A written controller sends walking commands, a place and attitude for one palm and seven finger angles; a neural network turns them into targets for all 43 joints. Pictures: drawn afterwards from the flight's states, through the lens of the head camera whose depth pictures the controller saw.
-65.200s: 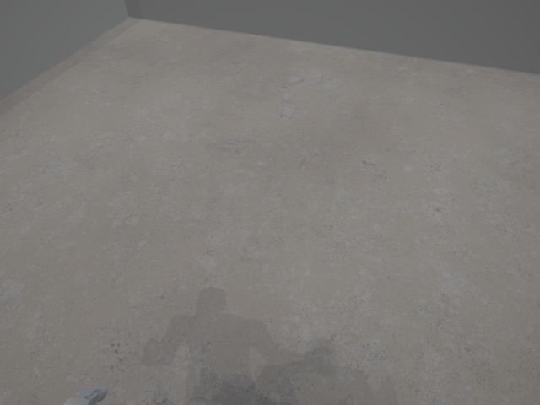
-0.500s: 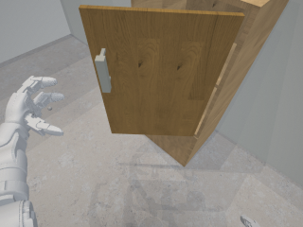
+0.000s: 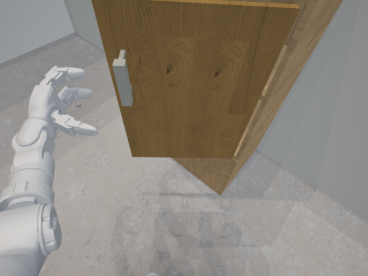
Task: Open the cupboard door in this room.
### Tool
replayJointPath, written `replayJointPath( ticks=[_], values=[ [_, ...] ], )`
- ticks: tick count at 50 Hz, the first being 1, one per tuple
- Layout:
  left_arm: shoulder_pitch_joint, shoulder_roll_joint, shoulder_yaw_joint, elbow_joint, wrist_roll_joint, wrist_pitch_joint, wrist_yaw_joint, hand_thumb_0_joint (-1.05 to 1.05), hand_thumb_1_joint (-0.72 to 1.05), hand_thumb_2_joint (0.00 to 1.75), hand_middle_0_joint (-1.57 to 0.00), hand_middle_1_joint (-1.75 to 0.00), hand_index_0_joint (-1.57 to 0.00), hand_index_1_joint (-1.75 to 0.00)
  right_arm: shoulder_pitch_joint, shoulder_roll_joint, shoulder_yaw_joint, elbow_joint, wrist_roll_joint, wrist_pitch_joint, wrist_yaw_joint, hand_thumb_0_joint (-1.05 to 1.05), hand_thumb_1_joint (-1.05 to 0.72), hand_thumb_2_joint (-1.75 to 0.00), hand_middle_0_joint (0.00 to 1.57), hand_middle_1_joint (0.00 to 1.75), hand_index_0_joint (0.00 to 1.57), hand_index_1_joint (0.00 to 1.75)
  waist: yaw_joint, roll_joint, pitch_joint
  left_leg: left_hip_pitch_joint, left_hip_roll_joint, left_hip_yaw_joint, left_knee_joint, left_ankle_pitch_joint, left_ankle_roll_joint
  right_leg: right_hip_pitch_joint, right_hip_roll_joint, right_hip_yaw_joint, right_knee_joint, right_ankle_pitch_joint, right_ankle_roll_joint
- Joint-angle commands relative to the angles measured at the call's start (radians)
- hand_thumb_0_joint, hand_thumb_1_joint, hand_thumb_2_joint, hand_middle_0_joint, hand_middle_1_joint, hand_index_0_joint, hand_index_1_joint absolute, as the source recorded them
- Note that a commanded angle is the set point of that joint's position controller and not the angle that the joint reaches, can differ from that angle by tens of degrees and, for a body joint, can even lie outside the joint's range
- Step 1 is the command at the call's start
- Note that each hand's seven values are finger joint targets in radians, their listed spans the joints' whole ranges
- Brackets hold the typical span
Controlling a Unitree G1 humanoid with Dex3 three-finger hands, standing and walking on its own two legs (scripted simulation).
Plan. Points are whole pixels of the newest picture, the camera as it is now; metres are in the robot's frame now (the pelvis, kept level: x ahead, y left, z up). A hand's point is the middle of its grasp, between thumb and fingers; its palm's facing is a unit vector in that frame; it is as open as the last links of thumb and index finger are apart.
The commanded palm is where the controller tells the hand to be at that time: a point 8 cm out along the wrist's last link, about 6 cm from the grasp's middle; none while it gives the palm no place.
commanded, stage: move the hooked fingers beside the handle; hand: left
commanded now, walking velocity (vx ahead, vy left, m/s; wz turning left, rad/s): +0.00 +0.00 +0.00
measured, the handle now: (125, 78) +0.55 +0.14 +0.10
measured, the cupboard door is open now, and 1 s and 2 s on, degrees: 41 41 40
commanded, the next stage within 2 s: slide the fingers in behind the handle in 1.14 s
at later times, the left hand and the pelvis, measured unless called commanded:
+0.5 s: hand (94, 86) +0.50 +0.20 +0.11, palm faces +0.01 -1.00 +0.01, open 14.0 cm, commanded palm +0.48 +0.26 +0.10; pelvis +0.00 -0.01 -0.01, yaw -2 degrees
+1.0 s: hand (93, 90) +0.50 +0.21 +0.11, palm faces +0.01 -1.00 +0.01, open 14.0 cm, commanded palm +0.48 +0.25 +0.10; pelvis +0.01 -0.01 -0.01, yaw -1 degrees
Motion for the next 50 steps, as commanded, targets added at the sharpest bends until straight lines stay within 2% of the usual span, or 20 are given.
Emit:
replayJointPath(
  ticks=[1, 3, 5, 7, 11, 16, 17, 21, 22, 25, 29, 34, 35, 36, 39, 41, 42, 44, 46, 50],
  values=[
    [-0.499, 0.253, 0.031, -0.155, -0.005, -0.09, 0.022, 0.0, -0.5, 0.3, -0.3, -1.2, -0.3, -1.2, 0.098, -0.186, -0.067, -0.072, -0.002, -0.015, -0.007, 0.0, -0.9, -0.9, 0.2, 0.3, 0.2, 0.3, -0.023, 0.081, -0.331, 0.376, 0.073, -0.155, -0.085, 0.339, -0.083, -0.074, 0.018, 0.005, -0.048, 0.171, -0.03],
    [-0.577, 0.245, 0.017, -0.126, 0.003, -0.098, 0.03, 0.0, -0.5, 0.3, -0.3, -1.2, -0.3, -1.2, 0.111, -0.188, -0.068, -0.054, -0.006, -0.012, -0.006, 0.0, -0.9, -0.9, 0.2, 0.3, 0.2, 0.3, -0.044, 0.084, -0.322, 0.361, 0.073, -0.158, -0.081, 0.297, -0.081, -0.102, 0.018, 0.005, -0.046, 0.152, -0.028],
    [-0.573, 0.304, 0.065, -0.106, 0.008, -0.109, 0.042, 0.0, -0.5, 0.3, -0.3, -1.2, -0.3, -1.2, 0.128, -0.196, -0.069, -0.05, -0.012, -0.007, -0.005, 0.0, -0.9, -0.9, 0.2, 0.3, 0.2, 0.3, -0.032, 0.077, -0.357, 0.349, 0.069, -0.152, -0.067, 0.311, -0.075, -0.075, 0.018, 0.01, -0.039, 0.167, -0.031],
    [-0.59, 0.317, 0.065, -0.09, 0.02, -0.117, 0.041, 0.0, -0.5, 0.3, -0.3, -1.2, -0.3, -1.2, 0.135, -0.195, -0.068, -0.051, -0.013, -0.001, -0.003, 0.0, -0.9, -0.9, 0.2, 0.3, 0.2, 0.3, -0.038, 0.082, -0.382, 0.336, 0.066, -0.142, -0.059, 0.321, -0.073, -0.064, 0.02, 0.015, -0.033, 0.186, -0.026],
    [-0.605, 0.357, 0.079, -0.011, 0.039, -0.116, 0.034, 0.0, -0.5, 0.3, -0.3, -1.2, -0.3, -1.2, 0.158, -0.201, -0.063, -0.048, -0.014, 0.015, -0.002, 0.0, -0.9, -0.9, 0.2, 0.3, 0.2, 0.3, -0.05, 0.071, -0.354, 0.27, 0.061, -0.124, -0.045, 0.292, -0.06, -0.059, 0.023, 0.023, -0.029, 0.194, -0.024],
    [-0.684, 0.402, 0.093, 0.027, 0.05, -0.117, 0.033, 0.0, -0.5, 0.3, -0.3, -1.2, -0.3, -1.2, 0.189, -0.209, -0.061, -0.043, -0.019, 0.026, -0.003, 0.0, -0.9, -0.9, 0.2, 0.3, 0.2, 0.3, -0.073, 0.082, -0.372, 0.24, 0.061, -0.122, -0.024, 0.267, -0.05, -0.076, 0.027, 0.032, -0.026, 0.187, -0.019],
    [-0.724, 0.384, 0.069, 0.018, 0.049, -0.118, 0.032, 0.0, -0.5, 0.3, -0.3, -1.2, -0.3, -1.2, 0.191, -0.208, -0.06, -0.04, -0.02, 0.026, -0.002, 0.0, -0.9, -0.9, 0.2, 0.3, 0.2, 0.3, -0.091, 0.098, -0.381, 0.241, 0.06, -0.119, -0.018, 0.264, -0.047, -0.085, 0.026, 0.034, -0.028, 0.187, -0.016],
    [-0.604, 0.445, 0.138, 0.053, 0.054, -0.112, 0.019, 0.0, -0.5, 0.3, -0.3, -1.2, -0.3, -1.2, 0.216, -0.21, -0.063, -0.057, -0.024, 0.04, 0.004, 0.0, -0.9, -0.9, 0.2, 0.3, 0.2, 0.3, -0.046, 0.095, -0.441, 0.233, 0.058, -0.107, -0.005, 0.328, -0.048, -0.028, 0.031, 0.035, -0.011, 0.245, -0.02],
    [-0.613, 0.426, 0.109, 0.039, 0.051, -0.106, 0.013, 0.0, -0.5, 0.3, -0.3, -1.2, -0.3, -1.2, 0.21, -0.207, -0.062, -0.064, -0.021, 0.045, 0.004, 0.0, -0.9, -0.9, 0.2, 0.3, 0.2, 0.3, -0.061, 0.092, -0.426, 0.212, 0.056, -0.097, -0.001, 0.321, -0.043, -0.028, 0.03, 0.039, -0.015, 0.256, -0.015],
    [-0.591, 0.443, 0.128, 0.031, 0.045, -0.098, 0.005, 0.0, -0.5, 0.3, -0.3, -1.2, -0.3, -1.2, 0.217, -0.204, -0.062, -0.077, -0.02, 0.056, 0.003, 0.0, -0.9, -0.9, 0.2, 0.3, 0.2, 0.3, -0.05, 0.061, -0.403, 0.17, 0.053, -0.088, -0.002, 0.308, -0.036, 0.008, 0.032, 0.04, -0.015, 0.27, -0.017],
    [-0.628, 0.472, 0.14, -0.04, 0.045, -0.111, -0.002, 0.0, -0.5, 0.3, -0.3, -1.2, -0.3, -1.2, 0.216, -0.202, -0.066, -0.079, -0.017, 0.064, 0.002, 0.0, -0.9, -0.9, 0.2, 0.3, 0.2, 0.3, -0.057, 0.117, -0.437, 0.207, 0.056, -0.083, 0.005, 0.337, -0.037, 0.004, 0.035, 0.047, -0.016, 0.298, -0.013],
    [-0.589, 0.411, 0.113, -0.086, 0.029, -0.116, -0.014, 0.0, -0.5, 0.3, -0.3, -1.2, -0.3, -1.2, 0.211, -0.191, -0.07, -0.077, -0.014, 0.071, 0.005, 0.0, -0.9, -0.9, 0.2, 0.3, 0.2, 0.3, -0.05, 0.167, -0.472, 0.306, 0.063, -0.096, 0.012, 0.436, -0.047, -0.026, 0.041, 0.031, -0.009, 0.332, -0.019],
    [-0.601, 0.349, 0.068, -0.091, 0.02, -0.111, -0.017, 0.0, -0.5, 0.3, -0.3, -1.2, -0.3, -1.2, 0.209, -0.185, -0.071, -0.075, -0.012, 0.069, 0.006, 0.0, -0.9, -0.9, 0.2, 0.3, 0.2, 0.3, -0.066, 0.167, -0.454, 0.33, 0.065, -0.099, 0.016, 0.466, -0.047, -0.05, 0.043, 0.027, -0.012, 0.335, -0.02],
    [-0.586, 0.369, 0.092, -0.077, 0.023, -0.103, -0.016, 0.0, -0.5, 0.3, -0.3, -1.2, -0.3, -1.2, 0.214, -0.192, -0.073, -0.068, -0.013, 0.072, 0.007, 0.0, -0.9, -0.9, 0.2, 0.3, 0.2, 0.3, -0.057, 0.14, -0.454, 0.34, 0.071, -0.108, 0.016, 0.476, -0.05, -0.065, 0.045, 0.023, -0.011, 0.33, -0.017],
    [-0.567, 0.316, 0.054, -0.054, 0.014, -0.074, -0.009, 0.0, -0.5, 0.3, -0.3, -1.2, -0.3, -1.2, 0.199, -0.187, -0.072, -0.071, -0.011, 0.073, 0.01, 0.0, -0.9, -0.9, 0.2, 0.3, 0.2, 0.3, -0.063, 0.118, -0.392, 0.295, 0.066, -0.098, 0.006, 0.424, -0.046, -0.064, 0.041, 0.022, -0.021, 0.313, -0.015],
    [-0.562, 0.352, 0.084, -0.076, 0.02, -0.078, 0.003, 0.0, -0.5, 0.3, -0.3, -1.2, -0.3, -1.2, 0.201, -0.192, -0.071, -0.077, -0.011, 0.075, 0.008, 0.0, -0.9, -0.9, 0.2, 0.3, 0.2, 0.3, -0.051, 0.11, -0.422, 0.314, 0.069, -0.104, 0.008, 0.467, -0.049, -0.054, 0.041, 0.02, -0.008, 0.333, -0.018],
    [-0.58, 0.316, 0.051, -0.075, 0.021, -0.077, 0.008, 0.0, -0.5, 0.3, -0.3, -1.2, -0.3, -1.2, 0.192, -0.185, -0.069, -0.079, -0.011, 0.075, 0.009, 0.0, -0.9, -0.9, 0.2, 0.3, 0.2, 0.3, -0.063, 0.116, -0.401, 0.305, 0.066, -0.102, 0.009, 0.451, -0.049, -0.067, 0.039, 0.021, -0.013, 0.322, -0.016],
    [-0.579, 0.345, 0.083, -0.064, 0.023, -0.082, 0.025, 0.0, -0.5, 0.3, -0.3, -1.2, -0.3, -1.2, 0.192, -0.188, -0.069, -0.077, -0.014, 0.072, 0.01, 0.0, -0.9, -0.9, 0.2, 0.3, 0.2, 0.3, -0.055, 0.082, -0.391, 0.286, 0.066, -0.106, 0.005, 0.43, -0.049, -0.053, 0.039, 0.019, -0.009, 0.316, -0.017],
    [-0.598, 0.36, 0.089, -0.092, 0.032, -0.099, 0.031, 0.0, -0.5, 0.3, -0.3, -1.2, -0.3, -1.2, 0.189, -0.188, -0.068, -0.083, -0.013, 0.073, 0.009, 0.0, -0.9, -0.9, 0.2, 0.3, 0.2, 0.3, -0.053, 0.106, -0.434, 0.313, 0.065, -0.105, 0.013, 0.462, -0.052, -0.047, 0.038, 0.025, 0.001, 0.335, -0.016],
    [-0.615, 0.309, 0.05, -0.085, 0.028, -0.11, 0.032, 0.0, -0.5, 0.3, -0.3, -1.2, -0.3, -1.2, 0.179, -0.181, -0.064, -0.082, -0.013, 0.069, 0.01, 0.0, -0.9, -0.9, 0.2, 0.3, 0.2, 0.3, -0.061, 0.118, -0.412, 0.321, 0.066, -0.114, 0.018, 0.475, -0.056, -0.066, 0.037, 0.02, 0.001, 0.322, -0.02]
  ],
)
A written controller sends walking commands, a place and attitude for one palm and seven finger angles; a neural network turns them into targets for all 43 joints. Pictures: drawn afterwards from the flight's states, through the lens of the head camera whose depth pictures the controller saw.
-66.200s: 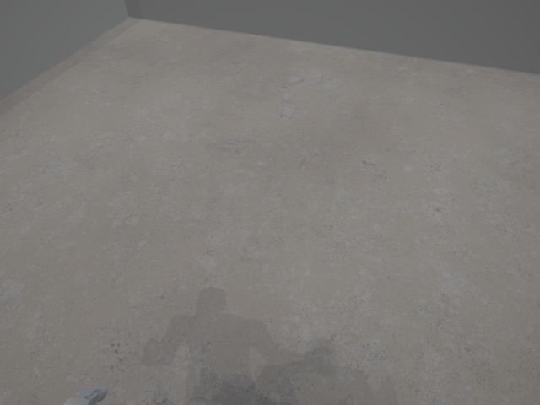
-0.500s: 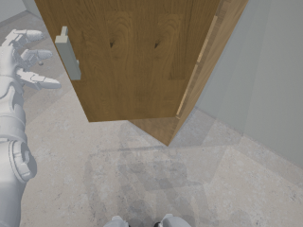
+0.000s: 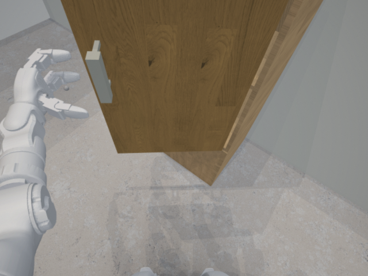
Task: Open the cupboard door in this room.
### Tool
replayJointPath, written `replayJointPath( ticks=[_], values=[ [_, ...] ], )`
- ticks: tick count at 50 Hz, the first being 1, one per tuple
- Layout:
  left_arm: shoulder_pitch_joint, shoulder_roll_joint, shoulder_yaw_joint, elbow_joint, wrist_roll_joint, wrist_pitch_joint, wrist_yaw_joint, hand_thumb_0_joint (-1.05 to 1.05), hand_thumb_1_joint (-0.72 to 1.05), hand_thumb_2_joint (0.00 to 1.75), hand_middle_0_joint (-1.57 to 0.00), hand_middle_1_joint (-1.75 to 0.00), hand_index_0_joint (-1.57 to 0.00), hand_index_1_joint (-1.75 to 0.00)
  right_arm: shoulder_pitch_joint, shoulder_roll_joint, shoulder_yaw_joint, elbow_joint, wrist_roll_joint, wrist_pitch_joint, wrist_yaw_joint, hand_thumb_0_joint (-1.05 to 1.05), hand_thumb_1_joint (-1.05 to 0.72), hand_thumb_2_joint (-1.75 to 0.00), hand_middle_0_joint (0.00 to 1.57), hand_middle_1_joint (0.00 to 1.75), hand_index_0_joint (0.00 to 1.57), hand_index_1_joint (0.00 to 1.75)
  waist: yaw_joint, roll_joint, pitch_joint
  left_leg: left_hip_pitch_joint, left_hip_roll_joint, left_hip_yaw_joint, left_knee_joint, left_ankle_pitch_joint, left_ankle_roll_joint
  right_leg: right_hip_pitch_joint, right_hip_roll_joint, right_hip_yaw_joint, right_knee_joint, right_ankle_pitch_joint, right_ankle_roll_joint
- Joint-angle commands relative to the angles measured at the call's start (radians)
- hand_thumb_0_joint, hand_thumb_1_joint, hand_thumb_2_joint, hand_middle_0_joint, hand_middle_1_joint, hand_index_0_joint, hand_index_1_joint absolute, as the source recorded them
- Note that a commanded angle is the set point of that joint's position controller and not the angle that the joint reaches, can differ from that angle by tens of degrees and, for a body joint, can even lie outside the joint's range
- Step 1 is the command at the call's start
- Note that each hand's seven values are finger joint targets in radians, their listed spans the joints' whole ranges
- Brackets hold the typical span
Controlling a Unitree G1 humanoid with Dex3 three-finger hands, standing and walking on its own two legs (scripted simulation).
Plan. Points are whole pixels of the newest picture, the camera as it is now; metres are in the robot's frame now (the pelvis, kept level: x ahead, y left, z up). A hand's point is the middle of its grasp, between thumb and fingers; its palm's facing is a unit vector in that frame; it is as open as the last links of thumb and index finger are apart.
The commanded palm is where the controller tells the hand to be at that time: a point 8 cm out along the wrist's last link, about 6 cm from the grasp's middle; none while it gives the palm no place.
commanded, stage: move the hooked fingers beside the handle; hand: left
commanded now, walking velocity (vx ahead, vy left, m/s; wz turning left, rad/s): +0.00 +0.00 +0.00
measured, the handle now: (101, 72) +0.53 +0.16 +0.11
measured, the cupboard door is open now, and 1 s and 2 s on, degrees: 41 40 40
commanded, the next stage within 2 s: slide the fingers in behind the handle in 0.14 s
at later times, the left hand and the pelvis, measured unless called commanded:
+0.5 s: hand (73, 87) +0.48 +0.22 +0.11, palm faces +0.02 -1.00 +0.02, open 14.0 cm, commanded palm +0.46 +0.26 +0.11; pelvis -0.01 +0.00 +0.00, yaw +0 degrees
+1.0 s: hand (82, 87) +0.48 +0.20 +0.11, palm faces +0.03 -1.00 +0.01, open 14.0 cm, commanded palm +0.46 +0.22 +0.11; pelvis -0.01 +0.00 +0.00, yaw +1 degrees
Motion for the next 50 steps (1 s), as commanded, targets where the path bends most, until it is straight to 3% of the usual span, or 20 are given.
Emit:
replayJointPath(
  ticks=[1, 2, 4, 6, 8, 10, 12, 15, 16, 18, 21, 28, 30, 32, 33, 37, 39, 41, 45, 50],
  values=[
    [-0.494, 0.255, 0.004, -0.221, -0.018, -0.079, 0.005, 0.0, -0.5, 0.3, -0.3, -1.2, -0.3, -1.2, 0.16, -0.185, -0.064, -0.043, 0.002, -0.013, -0.012, 0.0, -0.9, -0.9, 0.2, 0.3, 0.2, 0.3, -0.022, 0.112, -0.397, 0.44, 0.04, -0.118, -0.057, 0.527, -0.048, 0.018, 0.007, 0.019, -0.048, 0.35, -0.004],
    [-0.482, 0.26, 0.007, -0.205, -0.015, -0.075, 0.007, 0.0, -0.5, 0.3, -0.3, -1.2, -0.3, -1.2, 0.16, -0.186, -0.065, -0.042, 0.0, -0.01, -0.012, 0.0, -0.9, -0.9, 0.2, 0.3, 0.2, 0.3, -0.017, 0.115, -0.39, 0.433, 0.042, -0.123, -0.059, 0.512, -0.051, 0.01, 0.007, 0.016, -0.048, 0.327, -0.005],
    [-0.519, 0.202, -0.037, -0.193, -0.019, -0.067, 0.009, 0.0, -0.5, 0.3, -0.3, -1.2, -0.3, -1.2, 0.155, -0.183, -0.064, -0.037, 0.0, -0.016, -0.01, 0.0, -0.9, -0.9, 0.2, 0.3, 0.2, 0.3, -0.035, 0.117, -0.36, 0.432, 0.041, -0.128, -0.063, 0.46, -0.05, -0.024, 0.006, 0.014, -0.056, 0.289, -0.005],
    [-0.512, 0.26, 0.013, -0.181, -0.018, -0.068, 0.02, 0.0, -0.5, 0.3, -0.3, -1.2, -0.3, -1.2, 0.164, -0.192, -0.063, -0.038, -0.001, -0.016, -0.014, 0.0, -0.9, -0.9, 0.2, 0.3, 0.2, 0.3, -0.026, 0.096, -0.397, 0.425, 0.039, -0.128, -0.065, 0.466, -0.048, 0.004, 0.007, 0.018, -0.052, 0.301, -0.004],
    [-0.527, 0.25, -0.001, -0.185, -0.012, -0.071, 0.023, 0.0, -0.5, 0.3, -0.3, -1.2, -0.3, -1.2, 0.165, -0.188, -0.061, -0.037, -0.003, -0.019, -0.011, 0.0, -0.9, -0.9, 0.2, 0.3, 0.2, 0.3, -0.025, 0.102, -0.4, 0.414, 0.035, -0.126, -0.064, 0.456, -0.048, 0.013, 0.005, 0.017, -0.049, 0.302, -0.006],
    [-0.486, 0.275, 0.024, -0.186, -0.014, -0.077, 0.024, 0.0, -0.5, 0.3, -0.3, -1.2, -0.3, -1.2, 0.169, -0.189, -0.062, -0.044, -0.005, -0.019, -0.011, 0.0, -0.9, -0.9, 0.2, 0.3, 0.2, 0.3, -0.011, 0.114, -0.419, 0.41, 0.033, -0.119, -0.056, 0.487, -0.046, 0.038, 0.005, 0.019, -0.045, 0.325, -0.009],
    [-0.492, 0.305, 0.039, -0.173, -0.008, -0.076, 0.02, 0.0, -0.5, 0.3, -0.3, -1.2, -0.3, -1.2, 0.173, -0.192, -0.061, -0.039, -0.004, -0.015, -0.011, 0.0, -0.9, -0.9, 0.2, 0.3, 0.2, 0.3, -0.017, 0.084, -0.409, 0.386, 0.034, -0.113, -0.06, 0.46, -0.043, 0.045, 0.007, 0.022, -0.05, 0.328, -0.003],
    [-0.492, 0.237, -0.011, -0.199, -0.021, -0.083, 0.008, 0.0, -0.5, 0.3, -0.3, -1.2, -0.3, -1.2, 0.165, -0.184, -0.06, -0.05, -0.001, -0.017, -0.01, 0.0, -0.9, -0.9, 0.2, 0.3, 0.2, 0.3, -0.02, 0.108, -0.399, 0.394, 0.032, -0.113, -0.063, 0.447, -0.042, 0.043, 0.008, 0.018, -0.053, 0.313, -0.009],
    [-0.481, 0.262, 0.014, -0.179, -0.017, -0.081, 0.01, 0.0, -0.5, 0.3, -0.3, -1.2, -0.3, -1.2, 0.17, -0.19, -0.063, -0.043, 0.0, -0.014, -0.011, 0.0, -0.9, -0.9, 0.2, 0.3, 0.2, 0.3, -0.019, 0.093, -0.391, 0.393, 0.036, -0.116, -0.067, 0.433, -0.043, 0.027, 0.011, 0.018, -0.054, 0.301, -0.007],
    [-0.516, 0.226, -0.021, -0.178, -0.022, -0.072, 0.011, 0.0, -0.5, 0.3, -0.3, -1.2, -0.3, -1.2, 0.169, -0.189, -0.062, -0.04, 0.0, -0.016, -0.013, 0.0, -0.9, -0.9, 0.2, 0.3, 0.2, 0.3, -0.037, 0.096, -0.353, 0.376, 0.036, -0.118, -0.076, 0.376, -0.041, 0.0, 0.009, 0.017, -0.064, 0.259, -0.005],
    [-0.51, 0.272, 0.022, -0.181, -0.019, -0.073, 0.026, 0.0, -0.5, 0.3, -0.3, -1.2, -0.3, -1.2, 0.179, -0.195, -0.063, -0.036, -0.003, -0.021, -0.013, 0.0, -0.9, -0.9, 0.2, 0.3, 0.2, 0.3, -0.024, 0.104, -0.392, 0.386, 0.034, -0.117, -0.074, 0.397, -0.041, 0.021, 0.009, 0.021, -0.061, 0.274, -0.007],
    [-0.539, 0.228, -0.01, -0.162, -0.009, -0.074, 0.05, 0.0, -0.5, 0.3, -0.3, -1.2, -0.3, -1.2, 0.185, -0.191, -0.063, -0.029, -0.007, -0.029, -0.006, 0.0, -0.9, -0.9, 0.2, 0.3, 0.2, 0.3, -0.041, 0.086, -0.349, 0.362, 0.036, -0.12, -0.077, 0.337, -0.039, -0.015, 0.011, 0.017, -0.064, 0.225, -0.005],
    [-0.528, 0.278, 0.032, -0.181, -0.008, -0.083, 0.061, 0.0, -0.5, 0.3, -0.3, -1.2, -0.3, -1.2, 0.191, -0.195, -0.063, -0.036, -0.011, -0.031, -0.007, 0.0, -0.9, -0.9, 0.2, 0.3, 0.2, 0.3, -0.02, 0.097, -0.388, 0.359, 0.031, -0.118, -0.071, 0.375, -0.04, 0.029, 0.011, 0.017, -0.051, 0.256, -0.011],
    [-0.544, 0.211, -0.021, -0.215, 0.002, -0.091, 0.061, 0.0, -0.5, 0.3, -0.3, -1.2, -0.3, -1.2, 0.183, -0.182, -0.064, -0.038, -0.011, -0.034, 0.0, 0.0, -0.9, -0.9, 0.2, 0.3, 0.2, 0.3, -0.026, 0.148, -0.422, 0.413, 0.034, -0.119, -0.062, 0.415, -0.047, 0.0, 0.011, 0.016, -0.046, 0.271, -0.008],
    [-0.517, 0.23, 0.003, -0.201, 0.004, -0.092, 0.066, 0.0, -0.5, 0.3, -0.3, -1.2, -0.3, -1.2, 0.188, -0.186, -0.067, -0.036, -0.011, -0.032, 0.001, 0.0, -0.9, -0.9, 0.2, 0.3, 0.2, 0.3, -0.017, 0.123, -0.415, 0.412, 0.038, -0.125, -0.06, 0.422, -0.049, -0.004, 0.013, 0.014, -0.044, 0.268, -0.01],
    [-0.535, 0.16, -0.044, -0.196, -0.011, -0.082, 0.072, 0.0, -0.5, 0.3, -0.3, -1.2, -0.3, -1.2, 0.183, -0.182, -0.068, -0.028, -0.011, -0.033, 0.006, 0.0, -0.9, -0.9, 0.2, 0.3, 0.2, 0.3, -0.039, 0.109, -0.385, 0.41, 0.038, -0.12, -0.058, 0.421, -0.046, -0.015, 0.015, 0.012, -0.051, 0.275, -0.007],
    [-0.529, 0.177, -0.028, -0.191, -0.01, -0.078, 0.077, 0.0, -0.5, 0.3, -0.3, -1.2, -0.3, -1.2, 0.185, -0.186, -0.071, -0.025, -0.009, -0.034, 0.005, 0.0, -0.9, -0.9, 0.2, 0.3, 0.2, 0.3, -0.035, 0.08, -0.385, 0.391, 0.037, -0.119, -0.061, 0.397, -0.043, -0.005, 0.015, 0.014, -0.052, 0.27, -0.007],
    [-0.558, 0.141, -0.058, -0.23, -0.004, -0.086, 0.08, 0.0, -0.5, 0.3, -0.3, -1.2, -0.3, -1.2, 0.182, -0.179, -0.069, -0.026, -0.01, -0.036, 0.006, 0.0, -0.9, -0.9, 0.2, 0.3, 0.2, 0.3, -0.036, 0.129, -0.412, 0.439, 0.038, -0.126, -0.055, 0.447, -0.049, -0.024, 0.014, 0.011, -0.043, 0.286, -0.008],
    [-0.552, 0.105, -0.074, -0.189, -0.014, -0.078, 0.092, 0.0, -0.5, 0.3, -0.3, -1.2, -0.3, -1.2, 0.181, -0.179, -0.068, -0.018, -0.012, -0.038, 0.007, 0.0, -0.9, -0.9, 0.2, 0.3, 0.2, 0.3, -0.048, 0.083, -0.367, 0.407, 0.036, -0.127, -0.057, 0.409, -0.044, -0.028, 0.013, 0.007, -0.048, 0.268, -0.01],
    [-0.57, 0.033, -0.123, -0.246, -0.012, -0.093, 0.107, 0.0, -0.5, 0.3, -0.3, -1.2, -0.3, -1.2, 0.176, -0.172, -0.076, -0.015, -0.014, -0.046, 0.015, 0.0, -0.9, -0.9, 0.2, 0.3, 0.2, 0.3, -0.041, 0.138, -0.421, 0.494, 0.045, -0.156, -0.045, 0.497, -0.062, -0.072, 0.012, -0.001, -0.033, 0.263, -0.012]
  ],
)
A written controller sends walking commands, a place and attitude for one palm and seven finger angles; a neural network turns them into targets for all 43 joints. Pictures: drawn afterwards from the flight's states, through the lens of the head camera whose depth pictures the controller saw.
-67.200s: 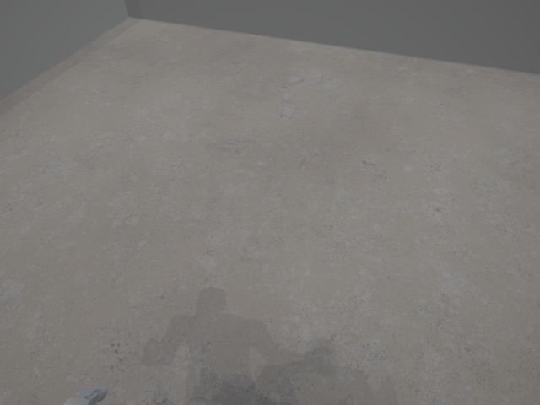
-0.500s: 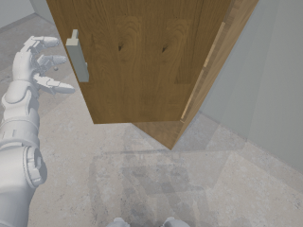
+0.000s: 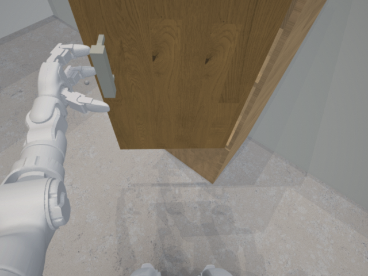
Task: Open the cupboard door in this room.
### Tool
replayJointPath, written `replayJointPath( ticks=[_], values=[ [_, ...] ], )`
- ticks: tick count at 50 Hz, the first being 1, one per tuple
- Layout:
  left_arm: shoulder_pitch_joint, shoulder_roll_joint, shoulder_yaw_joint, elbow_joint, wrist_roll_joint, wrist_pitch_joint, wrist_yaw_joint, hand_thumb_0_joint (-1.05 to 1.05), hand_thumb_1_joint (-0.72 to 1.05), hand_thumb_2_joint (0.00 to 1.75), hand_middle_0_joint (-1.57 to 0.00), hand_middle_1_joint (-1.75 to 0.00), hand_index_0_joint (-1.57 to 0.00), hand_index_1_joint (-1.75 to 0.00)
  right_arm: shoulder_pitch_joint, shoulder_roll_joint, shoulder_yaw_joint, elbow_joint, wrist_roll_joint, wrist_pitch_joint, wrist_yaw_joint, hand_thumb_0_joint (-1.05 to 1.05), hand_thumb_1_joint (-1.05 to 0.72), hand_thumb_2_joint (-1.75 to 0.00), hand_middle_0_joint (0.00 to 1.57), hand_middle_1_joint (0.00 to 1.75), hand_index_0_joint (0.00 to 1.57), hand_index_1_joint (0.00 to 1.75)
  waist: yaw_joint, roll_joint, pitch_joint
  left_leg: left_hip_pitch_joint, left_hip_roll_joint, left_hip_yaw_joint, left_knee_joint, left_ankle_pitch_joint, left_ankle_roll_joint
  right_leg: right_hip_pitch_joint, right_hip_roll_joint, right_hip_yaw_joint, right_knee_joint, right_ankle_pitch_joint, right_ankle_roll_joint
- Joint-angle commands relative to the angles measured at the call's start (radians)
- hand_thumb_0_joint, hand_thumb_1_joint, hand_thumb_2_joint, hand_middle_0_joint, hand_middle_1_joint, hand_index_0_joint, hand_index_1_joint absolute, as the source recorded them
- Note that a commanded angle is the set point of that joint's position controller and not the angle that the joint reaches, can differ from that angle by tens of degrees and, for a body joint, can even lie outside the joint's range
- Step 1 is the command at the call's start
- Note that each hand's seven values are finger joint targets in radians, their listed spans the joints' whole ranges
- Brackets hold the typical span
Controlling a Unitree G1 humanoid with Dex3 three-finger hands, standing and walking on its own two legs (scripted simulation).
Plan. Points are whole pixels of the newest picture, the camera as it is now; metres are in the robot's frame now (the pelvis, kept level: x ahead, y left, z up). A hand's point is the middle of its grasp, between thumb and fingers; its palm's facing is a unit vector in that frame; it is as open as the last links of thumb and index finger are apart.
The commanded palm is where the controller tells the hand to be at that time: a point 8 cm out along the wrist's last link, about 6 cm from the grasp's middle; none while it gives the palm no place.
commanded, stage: slide the fingers in behind the handle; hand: left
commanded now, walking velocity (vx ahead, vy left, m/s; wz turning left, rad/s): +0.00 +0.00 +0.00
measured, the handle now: (105, 67) +0.54 +0.16 +0.11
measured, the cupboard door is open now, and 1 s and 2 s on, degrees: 40 40 43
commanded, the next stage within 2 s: close the thumb around the handle in 0.84 s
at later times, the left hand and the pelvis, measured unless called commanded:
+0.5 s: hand (114, 81) +0.50 +0.13 +0.12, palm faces +0.01 -1.00 +0.01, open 14.0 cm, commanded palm +0.47 +0.18 +0.12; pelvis +0.00 -0.01 +0.00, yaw -1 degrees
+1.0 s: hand (113, 83) +0.49 +0.13 +0.12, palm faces +0.02 -1.00 +0.00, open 14.0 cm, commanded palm +0.47 +0.18 +0.12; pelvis -0.01 -0.02 +0.00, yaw +0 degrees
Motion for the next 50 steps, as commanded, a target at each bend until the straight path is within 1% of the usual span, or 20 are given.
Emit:
replayJointPath(
  ticks=[1, 2, 5, 7, 10, 11, 15, 17, 20, 21, 24, 26, 28, 31, 36, 37, 42, 44, 45, 50],
  values=[
    [-0.526, 0.103, -0.04, -0.249, -0.012, -0.076, 0.004, 0.0, -0.5, 0.3, -0.3, -1.2, -0.3, -1.2, 0.143, -0.179, -0.067, -0.047, -0.001, -0.022, -0.003, 0.0, -0.9, -0.9, 0.2, 0.3, 0.2, 0.3, -0.045, 0.124, -0.425, 0.528, 0.054, -0.146, -0.072, 0.5, -0.068, -0.058, 0.021, 0.012, -0.058, 0.268, -0.011],
    [-0.514, 0.112, -0.024, -0.227, -0.014, -0.071, 0.014, 0.0, -0.5, 0.3, -0.3, -1.2, -0.3, -1.2, 0.146, -0.179, -0.069, -0.043, -0.002, -0.02, -0.002, 0.0, -0.9, -0.9, 0.2, 0.3, 0.2, 0.3, -0.04, 0.083, -0.413, 0.503, 0.052, -0.146, -0.075, 0.486, -0.068, -0.043, 0.021, 0.011, -0.058, 0.269, -0.011],
    [-0.515, 0.114, -0.014, -0.201, -0.005, -0.06, 0.046, 0.0, -0.5, 0.3, -0.3, -1.2, -0.3, -1.2, 0.141, -0.178, -0.064, -0.048, -0.004, -0.021, 0.0, 0.0, -0.9, -0.9, 0.2, 0.3, 0.2, 0.3, -0.038, 0.065, -0.375, 0.446, 0.04, -0.126, -0.077, 0.442, -0.056, -0.024, 0.017, 0.013, -0.058, 0.273, -0.011],
    [-0.513, 0.15, 0.011, -0.206, 0.018, -0.065, 0.071, 0.0, -0.5, 0.3, -0.3, -1.2, -0.3, -1.2, 0.138, -0.176, -0.062, -0.057, -0.006, -0.02, 0.002, 0.0, -0.9, -0.9, 0.2, 0.3, 0.2, 0.3, -0.022, 0.073, -0.398, 0.43, 0.035, -0.12, -0.08, 0.432, -0.057, -0.001, 0.016, 0.018, -0.052, 0.278, -0.01],
    [-0.54, 0.164, 0.015, -0.21, 0.033, -0.082, 0.094, 0.0, -0.5, 0.3, -0.3, -1.2, -0.3, -1.2, 0.139, -0.175, -0.058, -0.063, -0.009, -0.022, 0.004, 0.0, -0.9, -0.9, 0.2, 0.3, 0.2, 0.3, -0.032, 0.053, -0.387, 0.396, 0.028, -0.109, -0.077, 0.391, -0.048, 0.024, 0.014, 0.026, -0.052, 0.279, -0.01],
    [-0.537, 0.181, 0.033, -0.222, 0.038, -0.089, 0.096, 0.0, -0.5, 0.3, -0.3, -1.2, -0.3, -1.2, 0.14, -0.176, -0.06, -0.066, -0.009, -0.023, 0.004, 0.0, -0.9, -0.9, 0.2, 0.3, 0.2, 0.3, -0.028, 0.04, -0.436, 0.41, 0.029, -0.105, -0.074, 0.405, -0.047, 0.043, 0.017, 0.03, -0.048, 0.302, -0.007],
    [-0.517, 0.112, -0.016, -0.228, 0.028, -0.102, 0.085, 0.0, -0.5, 0.3, -0.3, -1.2, -0.3, -1.2, 0.136, -0.166, -0.063, -0.071, -0.004, -0.025, 0.006, 0.0, -0.9, -0.9, 0.2, 0.3, 0.2, 0.3, -0.032, 0.061, -0.433, 0.427, 0.029, -0.1, -0.067, 0.425, -0.047, 0.045, 0.018, 0.03, -0.05, 0.321, -0.01],
    [-0.483, 0.133, 0.009, -0.211, 0.02, -0.094, 0.085, 0.0, -0.5, 0.3, -0.3, -1.2, -0.3, -1.2, 0.135, -0.17, -0.064, -0.069, -0.002, -0.022, 0.006, 0.0, -0.9, -0.9, 0.2, 0.3, 0.2, 0.3, -0.019, 0.048, -0.429, 0.409, 0.028, -0.094, -0.074, 0.417, -0.049, 0.061, 0.019, 0.031, -0.053, 0.328, -0.009],
    [-0.48, 0.098, -0.012, -0.219, 0.015, -0.082, 0.09, 0.0, -0.5, 0.3, -0.3, -1.2, -0.3, -1.2, 0.136, -0.164, -0.062, -0.073, -0.003, -0.022, 0.009, 0.0, -0.9, -0.9, 0.2, 0.3, 0.2, 0.3, -0.02, 0.064, -0.404, 0.398, 0.022, -0.085, -0.076, 0.413, -0.044, 0.067, 0.019, 0.031, -0.059, 0.336, -0.009],
    [-0.46, 0.133, 0.017, -0.212, 0.022, -0.08, 0.096, 0.0, -0.5, 0.3, -0.3, -1.2, -0.3, -1.2, 0.138, -0.168, -0.065, -0.071, -0.002, -0.019, 0.007, 0.0, -0.9, -0.9, 0.2, 0.3, 0.2, 0.3, -0.011, 0.035, -0.405, 0.381, 0.024, -0.083, -0.078, 0.408, -0.044, 0.077, 0.018, 0.033, -0.058, 0.343, -0.008],
    [-0.504, 0.126, 0.004, -0.226, 0.029, -0.082, 0.113, 0.0, -0.5, 0.3, -0.3, -1.2, -0.3, -1.2, 0.139, -0.166, -0.064, -0.07, -0.004, -0.02, 0.007, 0.0, -0.9, -0.9, 0.2, 0.3, 0.2, 0.3, -0.029, 0.016, -0.38, 0.354, 0.02, -0.078, -0.09, 0.345, -0.038, 0.084, 0.017, 0.038, -0.071, 0.316, -0.004],
    [-0.48, 0.158, 0.029, -0.249, 0.036, -0.1, 0.12, 0.0, -0.5, 0.3, -0.3, -1.2, -0.3, -1.2, 0.138, -0.165, -0.064, -0.075, -0.005, -0.021, 0.007, 0.0, -0.9, -0.9, 0.2, 0.3, 0.2, 0.3, -0.008, 0.04, -0.436, 0.371, 0.015, -0.072, -0.086, 0.378, -0.038, 0.121, 0.015, 0.045, -0.063, 0.351, -0.006],
    [-0.475, 0.1, -0.015, -0.257, 0.033, -0.105, 0.106, 0.0, -0.5, 0.3, -0.3, -1.2, -0.3, -1.2, 0.131, -0.158, -0.065, -0.075, -0.003, -0.024, 0.01, 0.0, -0.9, -0.9, 0.2, 0.3, 0.2, 0.3, -0.018, 0.051, -0.423, 0.383, 0.015, -0.066, -0.082, 0.383, -0.037, 0.111, 0.016, 0.046, -0.069, 0.362, -0.005],
    [-0.444, 0.139, 0.017, -0.232, 0.024, -0.102, 0.097, 0.0, -0.5, 0.3, -0.3, -1.2, -0.3, -1.2, 0.133, -0.164, -0.065, -0.075, 0.001, -0.021, 0.006, 0.0, -0.9, -0.9, 0.2, 0.3, 0.2, 0.3, -0.009, 0.021, -0.407, 0.351, 0.012, -0.06, -0.092, 0.364, -0.034, 0.141, 0.016, 0.05, -0.074, 0.369, -0.005],
    [-0.439, 0.137, 0.008, -0.236, 0.016, -0.102, 0.085, 0.0, -0.5, 0.3, -0.3, -1.2, -0.3, -1.2, 0.12, -0.162, -0.064, -0.074, 0.007, -0.022, 0.0, 0.0, -0.9, -0.9, 0.2, 0.3, 0.2, 0.3, -0.013, 0.03, -0.38, 0.343, 0.009, -0.054, -0.095, 0.34, -0.031, 0.145, 0.011, 0.057, -0.085, 0.367, -0.004],
    [-0.466, 0.102, -0.029, -0.242, 0.015, -0.1, 0.082, 0.0, -0.5, 0.3, -0.3, -1.2, -0.3, -1.2, 0.118, -0.159, -0.062, -0.074, 0.007, -0.022, 0.001, 0.0, -0.9, -0.9, 0.2, 0.3, 0.2, 0.3, -0.029, 0.033, -0.371, 0.344, 0.01, -0.058, -0.098, 0.324, -0.031, 0.127, 0.011, 0.055, -0.088, 0.35, -0.001],
    [-0.486, 0.138, -0.002, -0.214, 0.017, -0.098, 0.088, 0.0, -0.5, 0.3, -0.3, -1.2, -0.3, -1.2, 0.119, -0.165, -0.063, -0.065, 0.006, -0.028, -0.005, 0.0, -0.9, -0.9, 0.2, 0.3, 0.2, 0.3, -0.028, 0.02, -0.371, 0.332, 0.008, -0.063, -0.099, 0.293, -0.029, 0.125, 0.007, 0.06, -0.092, 0.32, -0.001],
    [-0.514, 0.09, -0.038, -0.219, 0.013, -0.098, 0.084, 0.0, -0.5, 0.3, -0.3, -1.2, -0.3, -1.2, 0.114, -0.161, -0.061, -0.063, 0.005, -0.033, -0.001, 0.0, -0.9, -0.9, 0.2, 0.3, 0.2, 0.3, -0.041, 0.034, -0.359, 0.347, 0.009, -0.064, -0.097, 0.285, -0.03, 0.098, 0.008, 0.056, -0.095, 0.306, 0.0],
    [-0.494, 0.133, 0.002, -0.211, 0.01, -0.104, 0.088, 0.0, -0.5, 0.3, -0.3, -1.2, -0.3, -1.2, 0.122, -0.166, -0.063, -0.064, 0.004, -0.033, -0.004, 0.0, -0.9, -0.9, 0.2, 0.3, 0.2, 0.3, -0.028, 0.015, -0.377, 0.337, 0.006, -0.067, -0.091, 0.303, -0.028, 0.123, 0.009, 0.057, -0.087, 0.319, -0.004],
    [-0.515, 0.148, 0.0, -0.19, 0.016, -0.096, 0.084, 0.0, -0.33, 0.37, -0.31, -1.22, -0.31, -1.22, 0.123, -0.17, -0.059, -0.064, 0.006, -0.034, -0.007, 0.0, -0.9, -0.9, 0.2, 0.3, 0.2, 0.3, -0.037, 0.021, -0.379, 0.316, 0.004, -0.065, -0.089, 0.286, -0.025, 0.121, 0.006, 0.063, -0.087, 0.313, -0.001]
  ],
)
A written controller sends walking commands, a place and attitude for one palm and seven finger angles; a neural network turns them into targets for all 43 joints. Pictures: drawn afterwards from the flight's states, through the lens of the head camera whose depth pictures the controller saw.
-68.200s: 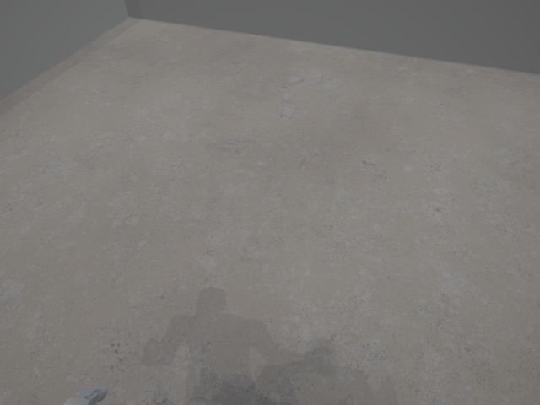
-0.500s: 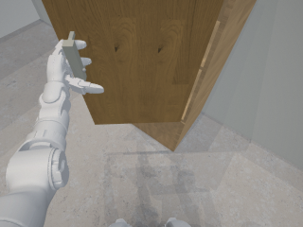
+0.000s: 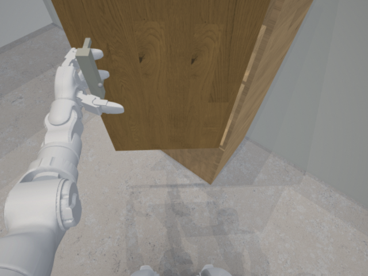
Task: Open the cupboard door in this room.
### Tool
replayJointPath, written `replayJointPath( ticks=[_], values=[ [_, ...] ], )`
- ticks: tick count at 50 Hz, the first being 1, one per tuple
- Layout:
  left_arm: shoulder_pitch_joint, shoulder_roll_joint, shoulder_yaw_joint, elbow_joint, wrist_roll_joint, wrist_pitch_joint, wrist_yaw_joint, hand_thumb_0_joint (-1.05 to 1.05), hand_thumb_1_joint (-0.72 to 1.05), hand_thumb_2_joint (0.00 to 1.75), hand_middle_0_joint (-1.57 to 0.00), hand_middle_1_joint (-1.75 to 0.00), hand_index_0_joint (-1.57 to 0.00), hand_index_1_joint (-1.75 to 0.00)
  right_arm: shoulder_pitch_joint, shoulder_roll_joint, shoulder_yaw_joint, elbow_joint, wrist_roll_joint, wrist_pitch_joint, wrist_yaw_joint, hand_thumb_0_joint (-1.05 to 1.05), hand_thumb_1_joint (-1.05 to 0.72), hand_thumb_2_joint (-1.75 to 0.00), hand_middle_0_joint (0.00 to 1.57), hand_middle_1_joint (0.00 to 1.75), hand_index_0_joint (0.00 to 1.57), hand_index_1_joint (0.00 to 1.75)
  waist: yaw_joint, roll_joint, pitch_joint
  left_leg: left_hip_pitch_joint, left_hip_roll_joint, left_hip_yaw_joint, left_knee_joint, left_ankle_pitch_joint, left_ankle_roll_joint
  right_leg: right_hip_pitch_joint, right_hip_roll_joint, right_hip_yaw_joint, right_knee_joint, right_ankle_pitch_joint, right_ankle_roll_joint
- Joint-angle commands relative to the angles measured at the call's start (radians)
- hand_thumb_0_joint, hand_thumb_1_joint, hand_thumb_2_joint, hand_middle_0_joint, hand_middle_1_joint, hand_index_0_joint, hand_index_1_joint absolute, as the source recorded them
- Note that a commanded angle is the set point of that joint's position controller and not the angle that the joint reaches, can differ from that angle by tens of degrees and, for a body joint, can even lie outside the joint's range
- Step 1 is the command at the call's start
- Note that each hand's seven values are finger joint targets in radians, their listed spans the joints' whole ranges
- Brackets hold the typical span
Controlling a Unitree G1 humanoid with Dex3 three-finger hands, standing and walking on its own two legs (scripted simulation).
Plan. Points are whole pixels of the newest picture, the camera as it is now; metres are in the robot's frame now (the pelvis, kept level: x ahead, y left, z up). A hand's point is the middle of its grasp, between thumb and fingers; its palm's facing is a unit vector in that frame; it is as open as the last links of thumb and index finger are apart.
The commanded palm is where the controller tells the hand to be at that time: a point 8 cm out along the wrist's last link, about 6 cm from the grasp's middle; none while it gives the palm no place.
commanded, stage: close the thumb around the handle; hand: left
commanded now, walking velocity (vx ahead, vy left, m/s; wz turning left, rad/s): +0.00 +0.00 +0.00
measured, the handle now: (93, 69) +0.55 +0.18 +0.11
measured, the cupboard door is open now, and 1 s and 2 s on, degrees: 40 43 77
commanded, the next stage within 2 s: pull the door open along its arc in 0.64 s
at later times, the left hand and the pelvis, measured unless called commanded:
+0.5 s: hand (98, 83) +0.51 +0.16 +0.11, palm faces +0.01 -1.00 +0.02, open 6.4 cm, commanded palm +0.48 +0.21 +0.11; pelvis +0.01 +0.01 +0.00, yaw -1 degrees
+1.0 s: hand (102, 89) +0.49 +0.15 +0.11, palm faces +0.01 -1.00 +0.02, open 5.8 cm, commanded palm +0.43 +0.20 +0.11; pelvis +0.01 +0.02 +0.00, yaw -2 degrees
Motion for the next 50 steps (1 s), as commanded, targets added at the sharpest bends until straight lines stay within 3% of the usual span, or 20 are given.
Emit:
replayJointPath(
  ticks=[1, 7, 9, 12, 13, 15, 16, 19, 22, 26, 30, 34, 36, 37, 38, 39, 41, 44, 46, 50],
  values=[
    [-0.521, 0.201, -0.001, -0.211, -0.004, -0.064, -0.004, 0.0, -0.28, 0.4, -0.32, -1.22, -0.32, -1.22, 0.137, -0.159, -0.052, -0.063, 0.002, -0.019, -0.01, 0.0, -0.9, -0.9, 0.2, 0.3, 0.2, 0.3, -0.036, 0.044, -0.392, 0.299, -0.002, -0.064, -0.064, 0.267, -0.001, 0.097, -0.004, 0.065, -0.092, 0.309, 0.029],
    [-0.512, 0.262, 0.056, -0.214, -0.005, -0.068, 0.001, 0.0, 0.06, 0.54, -0.34, -1.26, -0.34, -1.26, 0.151, -0.165, -0.052, -0.066, -0.004, -0.019, -0.01, 0.0, -0.9, -0.9, 0.2, 0.3, 0.2, 0.3, -0.022, 0.034, -0.432, 0.299, 0.0, -0.065, -0.058, 0.309, -0.002, 0.124, -0.001, 0.061, -0.08, 0.342, 0.028],
    [-0.494, 0.248, 0.042, -0.222, 0.003, -0.069, -0.003, 0.0, 0.17, 0.59, -0.35, -1.27, -0.35, -1.27, 0.151, -0.162, -0.052, -0.071, -0.003, -0.015, -0.008, 0.0, -0.9, -0.9, 0.2, 0.3, 0.2, 0.3, -0.017, 0.06, -0.433, 0.311, 0.001, -0.065, -0.055, 0.327, -0.005, 0.113, 0.0, 0.057, -0.075, 0.349, 0.025],
    [-0.499, 0.212, 0.02, -0.204, -0.004, -0.063, -0.003, 0.0, 0.34, 0.66, -0.36, -1.29, -0.36, -1.29, 0.156, -0.161, -0.053, -0.067, -0.004, -0.012, -0.006, 0.0, -0.9, -0.9, 0.2, 0.3, 0.2, 0.3, -0.03, 0.039, -0.403, 0.31, 0.003, -0.066, -0.054, 0.317, -0.004, 0.092, 0.005, 0.054, -0.082, 0.337, 0.028],
    [-0.497, 0.238, 0.044, -0.214, -0.006, -0.063, -0.003, 0.0, 0.4, 0.68, -0.36, -1.3, -0.36, -1.3, 0.161, -0.166, -0.057, -0.066, -0.003, -0.01, -0.007, 0.0, -0.9, -0.9, 0.2, 0.3, 0.2, 0.3, -0.028, 0.023, -0.417, 0.312, 0.006, -0.068, -0.056, 0.322, -0.004, 0.099, 0.004, 0.052, -0.08, 0.339, 0.028],
    [-0.495, 0.225, 0.04, -0.241, -0.011, -0.069, -0.002, 0.0, 0.51, 0.73, -0.37, -1.31, -0.37, -1.31, 0.16, -0.162, -0.057, -0.074, -0.005, -0.01, -0.006, 0.0, -0.9, -0.9, 0.2, 0.3, 0.2, 0.3, -0.018, 0.065, -0.442, 0.334, 0.002, -0.066, -0.053, 0.346, -0.006, 0.107, 0.005, 0.051, -0.074, 0.35, 0.023],
    [-0.485, 0.252, 0.065, -0.246, -0.006, -0.071, 0.001, 0.0, 0.56, 0.76, -0.38, -1.31, -0.38, -1.31, 0.163, -0.165, -0.059, -0.07, -0.005, -0.009, -0.006, 0.0, -0.9, -0.9, 0.2, 0.3, 0.2, 0.3, -0.009, 0.052, -0.466, 0.345, 0.005, -0.069, -0.05, 0.37, -0.007, 0.11, 0.006, 0.051, -0.069, 0.366, 0.024],
    [-0.466, 0.215, 0.034, -0.235, -0.006, -0.065, -0.004, 0.0, 0.73, 0.83, -0.39, -1.33, -0.39, -1.33, 0.164, -0.16, -0.058, -0.07, -0.006, -0.006, -0.002, 0.0, -0.9, -0.9, 0.2, 0.3, 0.2, 0.3, -0.018, 0.033, -0.429, 0.333, 0.006, -0.067, -0.055, 0.368, -0.007, 0.108, 0.009, 0.046, -0.075, 0.366, 0.026],
    [-0.44, 0.228, 0.053, -0.242, -0.008, -0.062, -0.002, 0.0, 0.9, 0.9, -0.4, -1.35, -0.4, -1.35, 0.163, -0.16, -0.06, -0.074, -0.006, -0.002, -0.002, 0.0, -0.9, -0.9, 0.2, 0.3, 0.2, 0.3, -0.008, 0.039, -0.426, 0.338, 0.007, -0.062, -0.054, 0.388, -0.008, 0.111, 0.009, 0.045, -0.075, 0.384, 0.025],
    [-0.446, 0.227, 0.048, -0.269, -0.006, -0.069, -0.002, 0.0, 0.9, 0.9, -0.4, -1.35, -0.4, -1.35, 0.159, -0.159, -0.062, -0.075, -0.003, 0.002, -0.002, 0.0, -0.9, -0.9, 0.2, 0.3, 0.2, 0.3, -0.008, 0.055, -0.425, 0.359, 0.011, -0.067, -0.054, 0.403, -0.011, 0.094, 0.01, 0.042, -0.071, 0.377, 0.023],
    [-0.453, 0.226, 0.058, -0.238, -0.007, -0.059, 0.017, 0.0, 0.9, 0.9, -0.4, -1.35, -0.4, -1.35, 0.156, -0.159, -0.058, -0.078, -0.006, 0.004, -0.006, 0.0, -0.9, -0.9, 0.2, 0.3, 0.2, 0.3, -0.011, 0.045, -0.38, 0.34, 0.01, -0.072, -0.062, 0.38, -0.013, 0.079, 0.008, 0.037, -0.074, 0.343, 0.022],
    [-0.458, 0.219, 0.05, -0.214, 0.005, -0.054, 0.025, 0.0, 0.9, 0.9, -0.4, -1.35, -0.4, -1.35, 0.154, -0.162, -0.058, -0.076, -0.008, 0.0, -0.003, 0.0, -0.9, -0.9, 0.2, 0.3, 0.2, 0.3, -0.014, 0.029, -0.384, 0.337, 0.012, -0.075, -0.061, 0.349, -0.015, 0.063, 0.007, 0.037, -0.074, 0.315, 0.023],
    [-0.461, 0.254, 0.074, -0.242, 0.01, -0.068, 0.025, 0.0, 0.9, 0.9, -0.4, -1.35, -0.4, -1.35, 0.156, -0.164, -0.059, -0.082, -0.008, 0.0, -0.007, 0.0, -0.9, -0.9, 0.2, 0.3, 0.2, 0.3, -0.002, 0.03, -0.436, 0.352, 0.012, -0.075, -0.057, 0.396, -0.015, 0.093, 0.006, 0.041, -0.062, 0.354, 0.023],
    [-0.449, 0.218, 0.048, -0.246, 0.009, -0.067, 0.022, 0.0, 0.9, 0.9, -0.4, -1.35, -0.4, -1.35, 0.148, -0.157, -0.058, -0.088, -0.007, 0.001, -0.005, 0.0, -0.9, -0.9, 0.2, 0.3, 0.2, 0.3, -0.001, 0.07, -0.441, 0.369, 0.012, -0.074, -0.054, 0.405, -0.019, 0.077, 0.005, 0.038, -0.06, 0.351, 0.021],
    [-0.495, 0.133, -0.019, -0.254, 0.002, -0.065, 0.02, 0.0, 0.9, 0.9, -0.4, -1.35, -0.4, -1.35, 0.144, -0.15, -0.055, -0.083, -0.007, -0.002, 0.0, 0.0, -0.9, -0.9, 0.2, 0.3, 0.2, 0.3, -0.027, 0.068, -0.416, 0.383, 0.016, -0.083, -0.052, 0.399, -0.022, 0.042, 0.008, 0.031, -0.064, 0.334, 0.023],
    [-0.468, 0.151, 0.009, -0.234, 0.0, -0.064, 0.024, 0.0, 0.9, 0.9, -0.4, -1.35, -0.4, -1.35, 0.152, -0.155, -0.063, -0.076, -0.009, -0.003, 0.0, 0.0, -0.9, -0.9, 0.2, 0.3, 0.2, 0.3, -0.017, 0.028, -0.409, 0.376, 0.018, -0.085, -0.049, 0.39, -0.021, 0.043, 0.01, 0.03, -0.066, 0.327, 0.022],
    [-0.417, 0.162, 0.021, -0.262, -0.003, -0.07, 0.028, 0.0, 0.9, 0.9, -0.4, -1.35, -0.4, -1.35, 0.147, -0.159, -0.063, -0.085, -0.009, -0.003, 0.004, 0.0, -0.9, -0.9, 0.2, 0.3, 0.2, 0.3, 0.005, 0.054, -0.442, 0.392, 0.017, -0.085, -0.053, 0.418, -0.024, 0.057, 0.01, 0.029, -0.057, 0.338, 0.019],
    [-0.342, 0.126, 0.005, -0.303, -0.018, -0.062, 0.022, 0.0, 0.9, 0.9, -0.4, -1.35, -0.4, -1.35, 0.131, -0.152, -0.065, -0.101, -0.006, -0.002, 0.008, 0.0, -0.9, -0.9, 0.2, 0.3, 0.2, 0.3, 0.018, 0.028, -0.452, 0.381, 0.013, -0.069, -0.054, 0.423, -0.021, 0.102, 0.011, 0.031, -0.063, 0.368, 0.019],
    [-0.269, 0.127, 0.009, -0.354, -0.022, -0.059, 0.022, 0.0, 0.9, 0.9, -0.4, -1.35, -0.4, -1.35, 0.121, -0.151, -0.066, -0.114, -0.001, 0.001, 0.011, 0.0, -0.9, -0.9, 0.2, 0.3, 0.2, 0.3, 0.042, 0.04, -0.455, 0.393, 0.015, -0.069, -0.06, 0.463, -0.022, 0.122, 0.012, 0.028, -0.059, 0.391, 0.015],
    [-0.091, 0.059, -0.029, -0.5, -0.052, -0.032, 0.018, 0.0, 0.9, 0.9, -0.4, -1.35, -0.4, -1.35, 0.084, -0.14, -0.07, -0.154, 0.011, -0.001, 0.017, 0.0, -0.9, -0.9, 0.2, 0.3, 0.2, 0.3, 0.069, 0.006, -0.447, 0.399, 0.015, -0.059, -0.078, 0.502, -0.018, 0.19, 0.012, 0.024, -0.072, 0.429, 0.015]
  ],
)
